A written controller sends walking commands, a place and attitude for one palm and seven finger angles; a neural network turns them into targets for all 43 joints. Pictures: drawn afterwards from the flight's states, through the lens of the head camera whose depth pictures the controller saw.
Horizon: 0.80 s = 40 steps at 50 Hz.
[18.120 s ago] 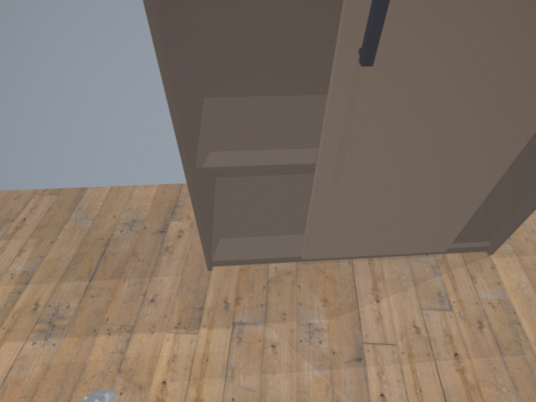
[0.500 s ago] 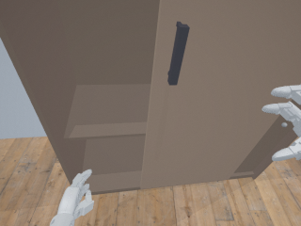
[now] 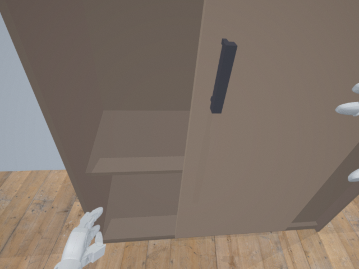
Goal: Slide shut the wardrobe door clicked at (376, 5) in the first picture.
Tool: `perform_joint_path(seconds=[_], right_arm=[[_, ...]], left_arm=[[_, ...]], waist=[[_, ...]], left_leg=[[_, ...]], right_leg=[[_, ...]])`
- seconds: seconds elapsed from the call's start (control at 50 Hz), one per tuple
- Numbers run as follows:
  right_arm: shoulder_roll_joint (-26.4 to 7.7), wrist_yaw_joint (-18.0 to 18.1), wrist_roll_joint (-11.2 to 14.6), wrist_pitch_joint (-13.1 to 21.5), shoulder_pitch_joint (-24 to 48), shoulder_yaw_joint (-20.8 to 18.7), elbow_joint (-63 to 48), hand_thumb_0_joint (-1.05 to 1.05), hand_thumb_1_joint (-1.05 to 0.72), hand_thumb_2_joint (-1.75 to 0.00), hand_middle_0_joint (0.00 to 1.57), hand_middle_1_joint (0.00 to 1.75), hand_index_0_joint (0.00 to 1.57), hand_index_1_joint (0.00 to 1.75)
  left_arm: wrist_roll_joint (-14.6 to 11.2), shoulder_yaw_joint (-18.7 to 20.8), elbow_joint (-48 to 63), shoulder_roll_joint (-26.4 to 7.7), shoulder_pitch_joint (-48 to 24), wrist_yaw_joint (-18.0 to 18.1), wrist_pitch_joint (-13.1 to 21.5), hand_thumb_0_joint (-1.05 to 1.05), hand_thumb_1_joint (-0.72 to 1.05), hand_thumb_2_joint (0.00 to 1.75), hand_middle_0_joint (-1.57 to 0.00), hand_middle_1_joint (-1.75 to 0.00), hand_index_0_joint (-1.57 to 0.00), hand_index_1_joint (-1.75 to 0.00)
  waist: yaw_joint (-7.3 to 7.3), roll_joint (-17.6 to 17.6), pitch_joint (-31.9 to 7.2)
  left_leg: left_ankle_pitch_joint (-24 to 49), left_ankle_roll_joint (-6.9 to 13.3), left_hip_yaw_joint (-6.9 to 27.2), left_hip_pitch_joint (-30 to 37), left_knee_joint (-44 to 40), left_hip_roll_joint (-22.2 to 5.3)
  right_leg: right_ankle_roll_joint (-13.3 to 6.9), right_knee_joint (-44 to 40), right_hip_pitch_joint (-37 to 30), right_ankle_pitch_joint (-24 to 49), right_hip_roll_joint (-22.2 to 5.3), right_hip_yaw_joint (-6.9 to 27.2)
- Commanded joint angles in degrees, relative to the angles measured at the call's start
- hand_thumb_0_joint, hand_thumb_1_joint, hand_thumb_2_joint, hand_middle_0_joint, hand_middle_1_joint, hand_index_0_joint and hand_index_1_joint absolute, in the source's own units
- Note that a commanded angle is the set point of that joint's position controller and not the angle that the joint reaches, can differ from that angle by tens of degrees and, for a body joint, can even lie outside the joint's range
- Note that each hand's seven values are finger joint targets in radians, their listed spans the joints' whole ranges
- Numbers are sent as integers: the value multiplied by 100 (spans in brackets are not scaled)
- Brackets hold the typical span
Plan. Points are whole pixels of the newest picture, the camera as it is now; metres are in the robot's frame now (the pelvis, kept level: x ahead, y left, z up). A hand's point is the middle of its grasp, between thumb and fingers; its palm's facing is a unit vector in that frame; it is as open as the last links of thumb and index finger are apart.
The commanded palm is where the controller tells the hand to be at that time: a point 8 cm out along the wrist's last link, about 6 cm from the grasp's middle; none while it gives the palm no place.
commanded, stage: raise the hand with hooked fingers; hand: right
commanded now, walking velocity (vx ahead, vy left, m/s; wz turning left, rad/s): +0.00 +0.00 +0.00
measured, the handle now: (220, 77) +0.50 -0.07 +0.24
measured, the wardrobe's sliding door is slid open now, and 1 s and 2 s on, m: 0.39 0.39 0.39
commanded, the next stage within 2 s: move the hooked fingers beside the handle in 0.10 s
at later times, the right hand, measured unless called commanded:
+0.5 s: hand out of the picture +0.29 -0.30 +0.26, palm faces +0.07 +0.98 -0.17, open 14.0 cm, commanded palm +0.25 -0.31 +0.26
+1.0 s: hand (296, 120) +0.34 -0.21 +0.23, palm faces -0.11 +0.99 -0.09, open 14.0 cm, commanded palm +0.33 -0.27 +0.26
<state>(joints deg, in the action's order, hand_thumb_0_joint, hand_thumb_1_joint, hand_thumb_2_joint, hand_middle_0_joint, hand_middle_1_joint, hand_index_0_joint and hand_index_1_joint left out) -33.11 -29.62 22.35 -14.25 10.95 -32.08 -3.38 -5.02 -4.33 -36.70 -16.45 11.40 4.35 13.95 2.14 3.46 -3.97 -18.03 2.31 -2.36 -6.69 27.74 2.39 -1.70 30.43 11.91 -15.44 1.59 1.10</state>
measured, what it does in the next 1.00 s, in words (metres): stands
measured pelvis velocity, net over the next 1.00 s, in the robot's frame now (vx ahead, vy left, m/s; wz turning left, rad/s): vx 0.00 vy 0.00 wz -0.01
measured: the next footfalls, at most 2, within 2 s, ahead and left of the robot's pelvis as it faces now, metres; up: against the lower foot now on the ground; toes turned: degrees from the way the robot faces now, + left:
none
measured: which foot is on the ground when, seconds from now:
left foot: down 0.00-1.00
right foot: down 0.00-1.00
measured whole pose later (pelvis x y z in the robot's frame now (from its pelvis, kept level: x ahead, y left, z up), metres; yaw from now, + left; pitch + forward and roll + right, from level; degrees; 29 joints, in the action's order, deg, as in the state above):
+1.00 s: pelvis +0.00 +0.00 +0.00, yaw -1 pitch -1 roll +0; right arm -25.5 -23.4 17.3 -17.7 24.5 -18.7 9.4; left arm -5.2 -4.4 -38.3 -17.1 10.8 3.9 8.3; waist 1.3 4.1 -1.1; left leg -16.9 1.8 -2.6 -8.1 26.1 1.1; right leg -2.3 26.8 12.6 -13.0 2.9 1.4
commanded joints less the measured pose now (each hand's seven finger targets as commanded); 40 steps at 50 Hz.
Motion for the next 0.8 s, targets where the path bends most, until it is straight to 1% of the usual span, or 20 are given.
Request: perform_joint_path(seconds=[0.0, 0.06, 0.1, 0.14, 0.18, 0.2, 0.24, 0.28, 0.32, 0.36, 0.38, 0.46, 0.54, 0.6, 0.62, 0.66, 0.68, 0.72, 0.74, 0.78], right_arm=[[-1579, 183, -267, -185, 1891, -117, 966, 0, 50, -30, 30, 120, 30, 120], [-988, -18, -358, -354, 1770, 623, 872, 0, 50, -30, 30, 120, 30, 120], [-1278, -138, -323, -375, 1958, 475, 25, 0, 50, -30, 30, 120, 30, 120], [-1943, -216, -236, -232, 2295, -93, -1217, 0, 50, -30, 30, 120, 30, 120], [-2501, -208, 15, 103, 2369, -778, -2045, 0, 50, -30, 30, 120, 30, 120], [-2407, -197, 132, 271, 2486, -847, -2238, 0, 50, -30, 30, 120, 30, 120], [-2335, -30, 255, 484, 2358, -1071, -2039, 0, 50, -30, 30, 120, 30, 120], [-2182, 220, 185, 351, 2130, -1110, -1165, 0, 50, -30, 30, 120, 30, 120], [-1725, 313, -26, -50, 2018, -612, -112, 0, 50, -30, 30, 120, 30, 120], [-1175, 314, -273, -282, 1904, 72, 598, 0, 50, -30, 30, 120, 30, 120], [-967, 268, -329, -389, 1938, 409, 714, 0, 50, -30, 30, 120, 30, 120], [-350, 144, -325, -511, 2673, 1323, 12, 0, 50, -30, 30, 120, 30, 120], [-1543, 238, -184, 35, 3851, 276, -1889, 0, 50, -30, 30, 120, 30, 120], [-1747, 711, -164, 436, 3855, -224, -1524, 0, 50, -30, 30, 120, 30, 120], [-1715, 844, -199, 437, 3832, -284, -1115, 0, 50, -30, 30, 120, 30, 120], [-1681, 1045, -260, 85, 3381, -409, 255, 0, 50, -30, 30, 120, 30, 120], [-1399, 1062, -312, -190, 3313, -128, 823, 0, 50, -30, 30, 120, 30, 120], [-1040, 985, -490, -584, 3098, 448, 1547, 0, 50, -30, 30, 120, 30, 120], [-869, 902, -581, -721, 3042, 746, 1746, 0, 50, -30, 30, 120, 30, 120], [-541, 707, -626, -901, 3068, 1157, 1488, 0, 50, -30, 30, 120, 30, 120]], left_arm=[[-79, 216, 773, -766, -803, 58, 235, 0, 90, 90, -20, -30, -20, -30], [-156, 261, 997, -767, -863, 48, 172, 0, 90, 90, -20, -30, -20, -30], [-203, 252, 1180, -776, -1022, 15, 168, 0, 90, 90, -20, -30, -20, -30], [-176, 225, 1358, -718, -1141, 23, 202, 0, 90, 90, -20, -30, -20, -30], [-105, 150, 1349, -635, -1219, 36, 261, 0, 90, 90, -20, -30, -20, -30], [-59, 98, 1328, -563, -1231, 48, 319, 0, 90, 90, -20, -30, -20, -30], [0, 76, 1165, -511, -1151, 38, 408, 0, 90, 90, -20, -30, -20, -30], [25, 89, 903, -498, -1077, 4, 365, 0, 90, 90, -20, -30, -20, -30], [-9, 102, 698, -565, -1028, -27, 234, 0, 90, 90, -20, -30, -20, -30], [-39, 155, 659, -634, -945, -34, 93, 0, 90, 90, -20, -30, -20, -30], [-76, 167, 726, -679, -958, -31, 56, 0, 90, 90, -20, -30, -20, -30], [-176, 175, 1011, -617, -1135, -19, 13, 0, 90, 90, -20, -30, -20, -30], [-77, 133, 1208, -559, -1261, 19, 188, 0, 90, 90, -20, -30, -20, -30], [51, 69, 939, -488, -1164, 53, 195, 0, 90, 90, -20, -30, -20, -30], [61, 75, 821, -482, -1168, 44, 166, 0, 90, 90, -20, -30, -20, -30], [58, 111, 589, -533, -1092, 24, -7, 0, 90, 90, -20, -30, -20, -30], [10, 103, 546, -545, -1146, 27, -108, 0, 90, 90, -20, -30, -20, -30], [-43, 129, 589, -629, -1081, 26, -253, 0, 90, 90, -20, -30, -20, -30], [-94, 150, 638, -674, -1054, 13, -299, 0, 90, 90, -20, -30, -20, -30], [-157, 200, 845, -698, -1064, -62, -341, 0, 90, 90, -20, -30, -20, -30]], waist=[[-57, 197, 772], [-85, -149, 174], [-11, -15, -866], [95, 183, -1948], [161, 192, -2321], [159, 196, -2412], [183, 307, -2027], [174, 459, -1073], [84, 397, 34], [-16, 76, 733], [-83, 58, 699], [-198, -91, -458], [7, 373, -2344], [50, 235, -1968], [69, 370, -1657], [158, -140, -818], [93, -177, -273], [4, -235, 223], [-60, -81, 263], [-68, -60, -275]], left_leg=[[905, -122, 34, -1325, -672, -208], [993, -125, 28, -1160, -542, -230], [1364, -131, 48, -789, -375, -246], [1837, -125, 68, -325, -264, -224], [2053, -123, 75, 15, -286, -174], [2213, -114, 24, 68, -244, -155], [2268, -80, -86, -81, -270, -103], [2047, -39, -149, -412, -412, -112], [1543, -37, -225, -906, -512, -125], [1100, -58, -204, -1205, -631, -156], [977, -82, -175, -1286, -614, -170], [981, -102, -107, -1022, -469, -230], [1440, -47, -45, -466, -351, -196], [1371, -41, -85, -370, -428, -144], [1338, -30, -115, -414, -455, -135], [1210, -35, -140, -437, -576, -145], [1110, -47, -144, -613, -615, -177], [910, -80, -106, -875, -665, -218], [924, -84, -66, -944, -668, -239], [1390, -62, -35, -690, -570, -275]], right_leg=[[-41, -512, -86, 738, -109, 281], [-60, -446, -312, 810, -109, 336], [-95, -347, -778, 1103, -61, 339], [-126, -267, -1350, 1590, -1, 362], [-141, -255, -1467, 1789, 10, 381], [-141, -274, -1614, 1963, 7, 386], [-103, -366, -1569, 2137, -40, 439], [-57, -463, -1097, 1902, -61, 413], [-1, -664, -602, 1432, -123, 432], [25, -729, -249, 1018, -144, 417], [15, -743, -250, 840, -140, 421], [-53, -606, -797, 749, -119, 513], [-30, -478, -1947, 1477, -25, 641], [-3, -606, -1640, 1465, -80, 603], [23, -677, -1483, 1425, -99, 574], [-6, -756, -761, 1174, -99, 483], [-3, -825, -479, 1008, -115, 412], [9, -867, -236, 767, -111, 379], [6, -845, -232, 742, -111, 338], [-27, -726, -450, 1096, -86, 311]])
